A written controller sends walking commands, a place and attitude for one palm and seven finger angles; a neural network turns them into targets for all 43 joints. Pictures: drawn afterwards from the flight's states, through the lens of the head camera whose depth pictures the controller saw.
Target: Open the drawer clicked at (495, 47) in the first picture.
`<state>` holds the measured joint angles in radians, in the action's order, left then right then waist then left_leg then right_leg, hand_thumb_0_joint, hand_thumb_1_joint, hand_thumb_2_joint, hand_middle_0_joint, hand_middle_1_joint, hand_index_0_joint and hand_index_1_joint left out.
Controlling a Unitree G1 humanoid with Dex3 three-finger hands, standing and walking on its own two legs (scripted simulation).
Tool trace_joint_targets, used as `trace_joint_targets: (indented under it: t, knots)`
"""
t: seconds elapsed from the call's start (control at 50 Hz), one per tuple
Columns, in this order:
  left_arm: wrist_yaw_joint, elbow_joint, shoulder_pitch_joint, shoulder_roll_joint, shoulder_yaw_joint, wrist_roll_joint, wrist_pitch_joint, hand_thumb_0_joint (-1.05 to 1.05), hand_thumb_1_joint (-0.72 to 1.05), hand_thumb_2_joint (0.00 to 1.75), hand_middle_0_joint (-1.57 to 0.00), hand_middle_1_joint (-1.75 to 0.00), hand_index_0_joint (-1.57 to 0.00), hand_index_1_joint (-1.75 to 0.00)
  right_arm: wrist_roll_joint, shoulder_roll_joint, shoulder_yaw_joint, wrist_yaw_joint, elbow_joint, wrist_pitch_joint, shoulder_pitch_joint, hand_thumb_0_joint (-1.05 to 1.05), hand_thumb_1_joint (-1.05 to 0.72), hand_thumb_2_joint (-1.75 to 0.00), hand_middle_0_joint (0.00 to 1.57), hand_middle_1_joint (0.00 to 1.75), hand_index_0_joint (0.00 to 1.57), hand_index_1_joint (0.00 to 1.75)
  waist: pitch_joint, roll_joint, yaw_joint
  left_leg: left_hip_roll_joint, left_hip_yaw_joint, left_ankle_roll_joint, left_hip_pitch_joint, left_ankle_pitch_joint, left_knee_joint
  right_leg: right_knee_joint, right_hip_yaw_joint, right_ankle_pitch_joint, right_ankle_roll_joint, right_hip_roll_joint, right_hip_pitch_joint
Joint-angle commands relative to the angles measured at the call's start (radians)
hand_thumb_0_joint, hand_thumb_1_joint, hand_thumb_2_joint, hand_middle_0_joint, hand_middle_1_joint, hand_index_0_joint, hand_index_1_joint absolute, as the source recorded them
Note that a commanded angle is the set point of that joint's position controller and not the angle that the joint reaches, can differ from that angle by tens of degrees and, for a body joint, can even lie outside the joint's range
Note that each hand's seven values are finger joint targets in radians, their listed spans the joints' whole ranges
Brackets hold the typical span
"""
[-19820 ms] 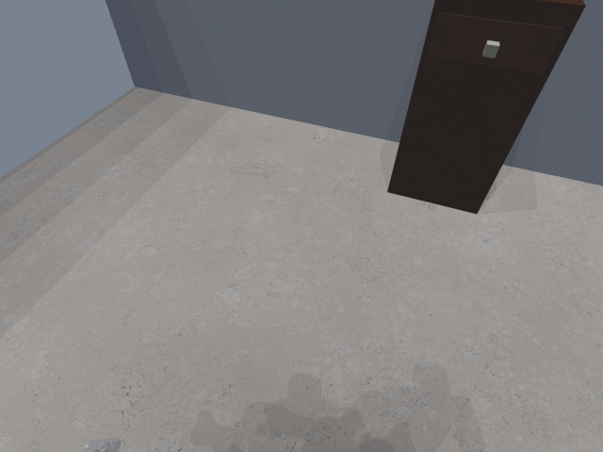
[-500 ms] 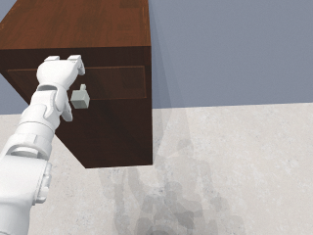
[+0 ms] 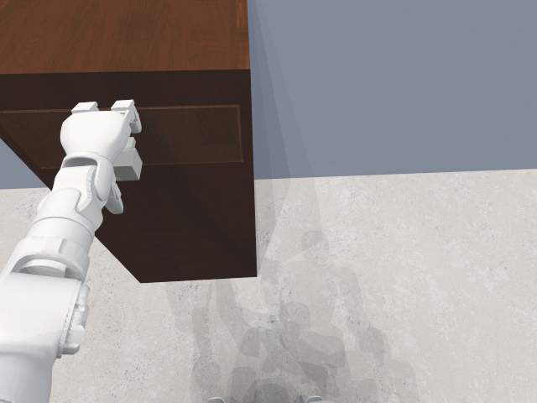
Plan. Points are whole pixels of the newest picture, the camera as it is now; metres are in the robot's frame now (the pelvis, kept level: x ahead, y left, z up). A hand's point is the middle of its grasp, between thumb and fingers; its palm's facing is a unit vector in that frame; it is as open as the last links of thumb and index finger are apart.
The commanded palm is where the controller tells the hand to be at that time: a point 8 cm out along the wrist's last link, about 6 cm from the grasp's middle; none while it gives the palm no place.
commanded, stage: lower the fingers behind the handle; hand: left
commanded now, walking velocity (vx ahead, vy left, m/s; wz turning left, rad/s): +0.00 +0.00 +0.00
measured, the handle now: (127, 155) +0.52 +0.23 +0.02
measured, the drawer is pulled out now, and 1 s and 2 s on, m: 0.00 0.00 0.00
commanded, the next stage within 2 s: close the thumb around the handle in 1.02 s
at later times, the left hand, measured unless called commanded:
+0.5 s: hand (114, 172) +0.48 +0.24 +0.03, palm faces +0.00 -0.03 -1.00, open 13.5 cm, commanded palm +0.47 +0.24 +0.07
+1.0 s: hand (119, 175) +0.48 +0.24 +0.02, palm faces -0.05 -0.02 -1.00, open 13.7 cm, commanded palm +0.47 +0.24 +0.06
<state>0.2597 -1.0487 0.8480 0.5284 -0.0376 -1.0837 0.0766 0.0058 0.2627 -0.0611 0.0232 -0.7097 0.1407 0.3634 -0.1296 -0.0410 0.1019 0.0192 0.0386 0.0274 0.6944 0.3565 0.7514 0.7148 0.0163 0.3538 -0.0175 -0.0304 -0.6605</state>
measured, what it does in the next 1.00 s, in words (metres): stands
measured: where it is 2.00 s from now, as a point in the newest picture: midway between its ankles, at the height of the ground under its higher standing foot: outside the picture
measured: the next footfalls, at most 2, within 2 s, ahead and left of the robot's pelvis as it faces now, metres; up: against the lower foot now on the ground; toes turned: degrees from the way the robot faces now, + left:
none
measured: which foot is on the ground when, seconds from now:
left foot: down 0.00-1.00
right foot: down 0.00-1.00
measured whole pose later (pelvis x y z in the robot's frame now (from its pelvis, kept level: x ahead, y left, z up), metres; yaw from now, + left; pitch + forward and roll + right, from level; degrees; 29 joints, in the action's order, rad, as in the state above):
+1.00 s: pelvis -0.03 +0.02 -0.02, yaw -1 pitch +21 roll -2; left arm 0.30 -1.15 0.93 0.56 -0.02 -1.11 0.10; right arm 0.00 0.26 -0.03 0.04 -0.68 0.13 0.38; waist -0.14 -0.04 0.15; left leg 0.02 0.05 0.05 0.90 0.38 0.91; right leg 0.85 0.01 0.37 0.00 -0.03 -0.85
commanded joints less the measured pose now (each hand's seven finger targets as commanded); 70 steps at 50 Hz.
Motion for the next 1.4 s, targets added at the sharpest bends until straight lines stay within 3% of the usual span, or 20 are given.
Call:
trace_joint_targets:
  t: [0.0,0.12,0.16,0.18,0.24,0.3,0.34,0.38,0.44,0.54,0.7,0.8,0.86,0.88,0.92,0.98,1.1,1.2,1.26,1.38]
  knots:
    - [0.003,0.075,0.386,0.255,0.047,-0.004,-0.025,0.00,-0.50,0.30,-0.30,-1.20,-0.30,-1.20,0.002,0.164,-0.040,0.023,0.066,-0.012,0.111,0.00,-0.90,-0.90,0.20,0.30,0.20,0.30,-0.321,0.024,0.030,-0.036,-0.008,0.023,-0.215,-0.313,-0.055,-0.093,-0.015,-0.312,-0.010,-0.021,0.143]
    - [-0.019,0.064,0.370,0.279,0.053,0.003,0.013,0.00,-0.50,0.30,-0.30,-1.20,-0.30,-1.20,0.005,0.166,-0.031,0.034,0.083,-0.018,0.113,0.00,-0.90,-0.90,0.20,0.30,0.20,0.30,-0.302,0.051,0.033,-0.039,-0.001,0.027,-0.159,-0.253,-0.043,-0.091,-0.027,-0.286,-0.003,-0.014,0.143]
    - [-0.021,0.125,0.402,0.315,0.086,0.013,0.059,0.00,-0.50,0.30,-0.30,-1.20,-0.30,-1.20,-0.001,0.165,-0.034,0.039,0.084,-0.026,0.117,0.00,-0.90,-0.90,0.20,0.30,0.20,0.30,-0.339,0.039,0.033,-0.039,-0.004,0.030,-0.163,-0.270,-0.029,-0.080,-0.036,-0.313,-0.004,-0.012,0.159]
    - [-0.017,0.164,0.404,0.346,0.111,0.008,0.084,0.00,-0.50,0.30,-0.30,-1.20,-0.30,-1.20,-0.004,0.162,-0.037,0.040,0.089,-0.029,0.118,0.00,-0.90,-0.90,0.20,0.30,0.20,0.30,-0.390,-0.006,0.019,-0.042,-0.005,0.029,-0.177,-0.288,-0.019,-0.065,-0.041,-0.329,-0.004,-0.013,0.165]
    - [0.019,0.182,0.403,0.311,0.098,-0.005,0.122,0.00,-0.50,0.30,-0.30,-1.20,-0.30,-1.20,-0.013,0.155,-0.046,0.037,0.077,-0.034,0.119,0.00,-0.90,-0.90,0.20,0.30,0.20,0.30,-0.400,-0.041,0.030,-0.040,-0.014,0.025,-0.192,-0.308,0.014,-0.038,-0.028,-0.306,-0.008,-0.021,0.090]
    - [0.060,0.150,0.391,0.284,0.090,-0.005,0.103,0.00,-0.50,0.30,-0.30,-1.20,-0.30,-1.20,-0.018,0.160,-0.049,0.027,0.061,-0.035,0.128,0.00,-0.90,-0.90,0.20,0.30,0.20,0.30,-0.402,-0.045,0.035,-0.036,-0.021,0.021,-0.185,-0.319,0.029,-0.022,-0.015,-0.293,-0.011,-0.026,0.047]
    - [0.084,0.132,0.386,0.322,0.124,-0.011,0.080,0.00,-0.50,0.30,-0.30,-1.20,-0.30,-1.20,-0.020,0.164,-0.049,0.020,0.054,-0.031,0.135,0.00,-0.90,-0.90,0.20,0.30,0.20,0.30,-0.430,-0.041,0.023,-0.036,-0.023,0.020,-0.178,-0.334,0.038,-0.008,-0.011,-0.300,-0.012,-0.030,0.054]
    - [0.099,0.099,0.395,0.300,0.105,-0.016,0.051,0.00,-0.50,0.30,-0.30,-1.20,-0.30,-1.20,-0.022,0.166,-0.049,0.014,0.045,-0.025,0.136,0.00,-0.90,-0.90,0.20,0.30,0.20,0.30,-0.423,-0.030,0.037,-0.036,-0.024,0.020,-0.170,-0.340,0.041,-0.008,-0.009,-0.307,-0.010,-0.030,0.045]
    - [0.100,0.046,0.394,0.271,0.070,-0.027,-0.003,0.00,-0.50,0.30,-0.30,-1.20,-0.30,-1.20,-0.015,0.170,-0.045,0.011,0.044,-0.015,0.132,0.00,-0.90,-0.90,0.20,0.30,0.20,0.30,-0.374,-0.026,0.043,-0.035,-0.022,0.018,-0.154,-0.308,0.031,-0.017,-0.002,-0.270,-0.013,-0.032,0.018]
    - [0.067,-0.037,0.379,0.279,0.059,-0.028,-0.050,0.00,-0.50,0.30,-0.30,-1.20,-0.30,-1.20,-0.007,0.175,-0.030,0.018,0.052,-0.007,0.134,0.00,-0.90,-0.90,0.20,0.30,0.20,0.30,-0.327,0.014,0.045,-0.034,-0.020,0.022,-0.112,-0.245,0.016,-0.027,-0.001,-0.222,-0.012,-0.030,0.022]
    - [0.017,-0.029,0.372,0.302,0.058,-0.026,-0.006,0.00,-0.50,0.30,-0.30,-1.20,-0.30,-1.20,-0.002,0.175,-0.019,0.036,0.090,-0.015,0.137,0.00,-0.90,-0.90,0.20,0.30,0.20,0.30,-0.312,0.028,0.046,-0.033,-0.021,0.027,-0.065,-0.170,0.031,-0.012,-0.006,-0.151,-0.010,-0.027,-0.017]
    - [0.034,-0.002,0.397,0.300,0.068,-0.025,0.009,0.00,-0.50,0.30,-0.30,-1.20,-0.30,-1.20,-0.008,0.175,-0.024,0.034,0.090,-0.024,0.152,0.00,-0.90,-0.90,0.20,0.30,0.20,0.30,-0.354,-0.015,0.042,-0.026,-0.035,0.022,-0.095,-0.190,0.044,0.012,0.004,-0.135,-0.014,-0.031,-0.058]
    - [0.046,-0.002,0.393,0.322,0.092,-0.020,0.001,0.00,-0.50,0.30,-0.30,-1.20,-0.30,-1.20,-0.011,0.180,-0.024,0.031,0.085,-0.022,0.156,0.00,-0.90,-0.90,0.20,0.30,0.20,0.30,-0.372,0.006,0.039,-0.025,-0.039,0.023,-0.091,-0.201,0.048,0.014,0.006,-0.142,-0.014,-0.032,-0.047]
    - [0.052,0.018,0.427,0.325,0.085,-0.026,0.001,0.00,-0.50,0.30,-0.30,-1.20,-0.30,-1.20,-0.010,0.179,-0.024,0.031,0.085,-0.021,0.156,0.00,-0.90,-0.90,0.20,0.30,0.20,0.30,-0.375,-0.027,0.040,-0.024,-0.040,0.020,-0.095,-0.194,0.046,0.017,0.006,-0.133,-0.014,-0.032,-0.059]
    - [0.064,0.008,0.435,0.282,0.059,-0.030,-0.012,0.00,-0.50,0.30,-0.30,-1.20,-0.30,-1.20,-0.011,0.177,-0.027,0.028,0.079,-0.026,0.155,0.00,-0.90,-0.90,0.20,0.30,0.20,0.30,-0.357,-0.036,0.050,-0.020,-0.047,0.019,-0.114,-0.177,0.043,0.015,0.014,-0.106,-0.015,-0.035,-0.096]
    - [0.075,0.052,0.503,0.338,0.094,-0.023,-0.008,0.00,-0.50,0.30,-0.30,-1.20,-0.30,-1.20,-0.015,0.185,-0.027,0.031,0.075,-0.028,0.160,0.00,-0.90,-0.90,0.20,0.30,0.20,0.30,-0.403,-0.046,0.054,-0.018,-0.055,0.020,-0.128,-0.181,0.044,0.018,0.011,-0.109,-0.013,-0.033,-0.083]
    - [0.086,0.039,0.474,0.346,0.110,-0.014,-0.012,0.00,-0.50,0.30,-0.30,-1.20,-0.30,-1.20,-0.017,0.184,-0.027,0.031,0.061,-0.029,0.161,0.00,-0.90,-0.90,0.20,0.30,0.20,0.30,-0.414,-0.041,0.048,-0.019,-0.054,0.020,-0.136,-0.217,0.048,0.016,0.014,-0.135,-0.013,-0.035,-0.061]
    - [0.090,0.032,0.473,0.322,0.094,-0.014,-0.019,0.00,-0.22,0.42,-0.32,-1.23,-0.32,-1.23,-0.016,0.183,-0.027,0.030,0.056,-0.027,0.158,0.00,-0.90,-0.90,0.20,0.30,0.20,0.30,-0.401,-0.046,0.053,-0.016,-0.056,0.017,-0.154,-0.232,0.042,0.013,0.018,-0.139,-0.014,-0.036,-0.071]
    - [0.090,0.063,0.468,0.334,0.112,-0.011,-0.009,0.00,-0.05,0.49,-0.33,-1.25,-0.33,-1.25,-0.021,0.182,-0.029,0.027,0.055,-0.026,0.161,0.00,-0.90,-0.90,0.20,0.30,0.20,0.30,-0.437,-0.056,0.040,-0.015,-0.056,0.016,-0.179,-0.281,0.046,0.016,0.018,-0.175,-0.018,-0.037,-0.045]
    - [0.087,0.079,0.399,0.322,0.116,-0.015,0.003,0.00,0.28,0.64,-0.36,-1.28,-0.36,-1.28,-0.021,0.178,-0.032,0.024,0.061,-0.020,0.149,0.00,-0.90,-0.90,0.20,0.30,0.20,0.30,-0.428,-0.051,0.022,-0.015,-0.050,0.014,-0.185,-0.313,0.044,0.016,0.017,-0.206,-0.017,-0.038,-0.027]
